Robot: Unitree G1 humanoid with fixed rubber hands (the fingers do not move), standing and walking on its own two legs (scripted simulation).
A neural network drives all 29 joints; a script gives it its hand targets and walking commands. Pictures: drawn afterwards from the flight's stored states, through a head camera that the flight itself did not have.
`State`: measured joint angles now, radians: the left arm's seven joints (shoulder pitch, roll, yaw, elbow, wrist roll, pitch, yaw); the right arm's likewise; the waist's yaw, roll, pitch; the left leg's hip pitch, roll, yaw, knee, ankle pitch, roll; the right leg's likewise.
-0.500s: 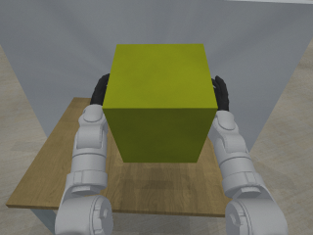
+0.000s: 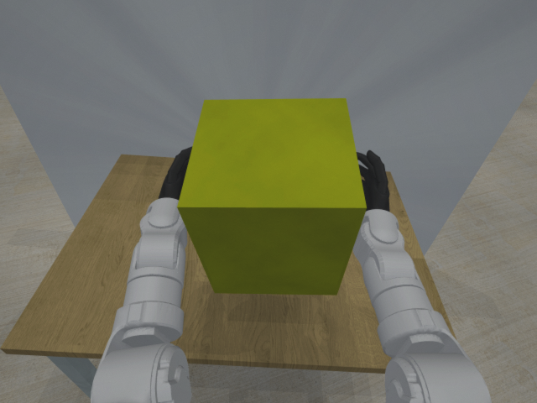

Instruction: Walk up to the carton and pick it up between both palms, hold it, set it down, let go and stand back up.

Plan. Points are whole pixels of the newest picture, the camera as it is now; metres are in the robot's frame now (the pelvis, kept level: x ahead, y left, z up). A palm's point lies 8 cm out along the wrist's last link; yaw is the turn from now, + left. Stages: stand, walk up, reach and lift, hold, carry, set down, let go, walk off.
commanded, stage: set down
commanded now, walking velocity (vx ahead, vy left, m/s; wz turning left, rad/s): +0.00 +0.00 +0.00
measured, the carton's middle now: (274, 203) +0.40 +0.01 +0.12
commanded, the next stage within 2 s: none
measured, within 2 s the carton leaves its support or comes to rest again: neither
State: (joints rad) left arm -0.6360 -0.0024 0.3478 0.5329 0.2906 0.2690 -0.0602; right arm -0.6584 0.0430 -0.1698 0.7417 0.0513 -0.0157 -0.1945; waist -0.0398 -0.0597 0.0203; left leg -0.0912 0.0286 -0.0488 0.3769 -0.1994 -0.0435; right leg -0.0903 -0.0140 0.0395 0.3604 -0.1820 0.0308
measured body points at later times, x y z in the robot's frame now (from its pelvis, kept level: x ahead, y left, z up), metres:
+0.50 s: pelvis +0.01 +0.00 +0.00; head -0.01 +0.03 +0.45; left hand +0.42 +0.15 +0.11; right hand +0.39 -0.15 +0.12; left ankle +0.01 +0.14 -0.75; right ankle +0.02 -0.14 -0.75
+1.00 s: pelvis +0.02 +0.00 +0.00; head +0.02 +0.03 +0.45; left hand +0.43 +0.16 +0.07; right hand +0.39 -0.15 +0.07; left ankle +0.01 +0.14 -0.75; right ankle +0.02 -0.14 -0.75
